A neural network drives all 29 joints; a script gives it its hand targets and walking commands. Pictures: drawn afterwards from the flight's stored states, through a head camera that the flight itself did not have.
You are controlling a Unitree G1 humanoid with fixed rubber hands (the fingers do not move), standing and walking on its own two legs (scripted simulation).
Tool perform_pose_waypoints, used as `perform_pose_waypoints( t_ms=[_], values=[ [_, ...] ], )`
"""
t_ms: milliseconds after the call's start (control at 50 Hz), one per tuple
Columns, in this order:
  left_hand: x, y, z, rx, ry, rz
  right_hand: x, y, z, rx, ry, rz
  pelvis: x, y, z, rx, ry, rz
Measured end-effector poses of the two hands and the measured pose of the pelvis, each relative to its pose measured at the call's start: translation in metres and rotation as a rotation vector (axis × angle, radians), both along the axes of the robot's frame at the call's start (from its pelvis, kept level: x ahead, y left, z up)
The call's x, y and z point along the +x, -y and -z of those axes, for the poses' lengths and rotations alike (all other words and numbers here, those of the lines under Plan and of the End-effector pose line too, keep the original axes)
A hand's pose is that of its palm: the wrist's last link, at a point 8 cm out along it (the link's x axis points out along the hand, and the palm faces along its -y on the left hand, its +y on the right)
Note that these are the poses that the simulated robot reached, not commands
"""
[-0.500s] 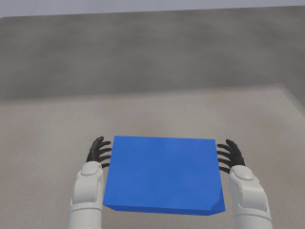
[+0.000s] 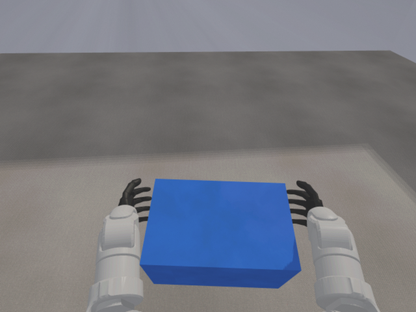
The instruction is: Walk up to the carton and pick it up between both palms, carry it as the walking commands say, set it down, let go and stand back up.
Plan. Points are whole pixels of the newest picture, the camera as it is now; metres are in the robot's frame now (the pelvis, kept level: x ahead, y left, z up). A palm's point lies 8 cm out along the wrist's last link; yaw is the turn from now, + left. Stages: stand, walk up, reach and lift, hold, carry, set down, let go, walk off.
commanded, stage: hold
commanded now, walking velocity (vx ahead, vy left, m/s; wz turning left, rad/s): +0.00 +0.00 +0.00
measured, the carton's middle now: (218, 234) +0.31 +0.03 -0.04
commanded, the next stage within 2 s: set down in 0.22 s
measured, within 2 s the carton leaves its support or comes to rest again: neither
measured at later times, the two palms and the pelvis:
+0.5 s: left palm (121, 230) +0.26 +0.23 +0.02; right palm (301, 224) +0.32 -0.15 +0.02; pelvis +0.00 +0.01 +0.00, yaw +2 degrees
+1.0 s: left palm (134, 244) +0.28 +0.22 -0.07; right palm (291, 237) +0.34 -0.15 -0.07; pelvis +0.01 -0.03 -0.02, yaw +3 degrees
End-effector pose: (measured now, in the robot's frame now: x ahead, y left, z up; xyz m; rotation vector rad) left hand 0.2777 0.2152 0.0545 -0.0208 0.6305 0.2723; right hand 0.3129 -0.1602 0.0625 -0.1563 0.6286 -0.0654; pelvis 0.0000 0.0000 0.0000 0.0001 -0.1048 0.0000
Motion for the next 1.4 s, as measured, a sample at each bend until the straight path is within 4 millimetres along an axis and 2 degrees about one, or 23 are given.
perform_pose_waypoints(
  t_ms=[120, 260, 420, 580, 740, 940, 1160, 1400],
  values=[
    [0.001, 0.000, 0.005, -0.004, -0.018, 0.017, -0.002, 0.001, -0.002, -0.026, -0.019, -0.005, 0.001, -0.017, -0.001, 0.000, -0.006, 0.022],
    [-0.010, -0.006, 0.012, -0.018, -0.030, -0.017, -0.006, -0.006, 0.007, 0.007, -0.036, -0.017, 0.000, -0.025, -0.002, 0.002, -0.023, 0.036],
    [-0.022, -0.018, 0.027, -0.025, -0.043, -0.084, 0.002, -0.019, 0.031, 0.050, -0.050, -0.056, -0.004, -0.019, 0.000, 0.003, -0.039, -0.018],
    [-0.011, -0.004, 0.044, -0.012, -0.067, -0.061, 0.009, -0.005, 0.055, 0.058, -0.073, -0.032, 0.001, -0.005, 0.003, 0.009, -0.087, -0.030],
    [-0.001, 0.007, 0.073, -0.003, -0.102, -0.044, 0.021, 0.006, 0.084, 0.057, -0.102, -0.027, 0.009, 0.016, 0.007, 0.005, -0.192, -0.028],
    [0.001, -0.003, 0.111, -0.003, -0.127, -0.048, 0.031, -0.005, 0.122, 0.069, -0.122, -0.026, 0.012, 0.030, 0.017, -0.015, -0.352, -0.049],
    [0.017, -0.010, 0.154, -0.020, -0.125, -0.035, 0.037, -0.011, 0.162, 0.075, -0.116, 0.006, -0.005, 0.018, 0.039, -0.036, -0.531, -0.047],
    [0.034, -0.011, 0.203, -0.032, -0.109, -0.037, 0.048, -0.010, 0.204, 0.095, -0.102, 0.014, -0.037, 0.002, 0.081, -0.036, -0.686, -0.043]
  ],
)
